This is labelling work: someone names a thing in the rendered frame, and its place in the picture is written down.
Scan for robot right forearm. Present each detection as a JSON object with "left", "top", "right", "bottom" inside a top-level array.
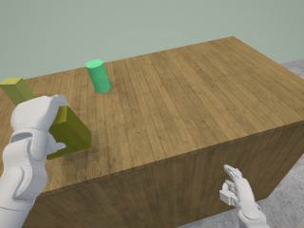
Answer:
[{"left": 237, "top": 200, "right": 271, "bottom": 228}]

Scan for left robot hand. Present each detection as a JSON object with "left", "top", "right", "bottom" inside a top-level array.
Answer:
[{"left": 10, "top": 94, "right": 69, "bottom": 155}]

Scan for sponge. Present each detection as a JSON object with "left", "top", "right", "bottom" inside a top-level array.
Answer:
[{"left": 47, "top": 105, "right": 92, "bottom": 161}]

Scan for table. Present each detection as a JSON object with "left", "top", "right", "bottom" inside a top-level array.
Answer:
[{"left": 0, "top": 36, "right": 304, "bottom": 228}]

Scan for right robot hand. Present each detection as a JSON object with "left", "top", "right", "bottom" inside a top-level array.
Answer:
[{"left": 219, "top": 164, "right": 256, "bottom": 208}]

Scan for robot left forearm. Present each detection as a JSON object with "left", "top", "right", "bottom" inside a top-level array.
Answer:
[{"left": 0, "top": 128, "right": 48, "bottom": 228}]

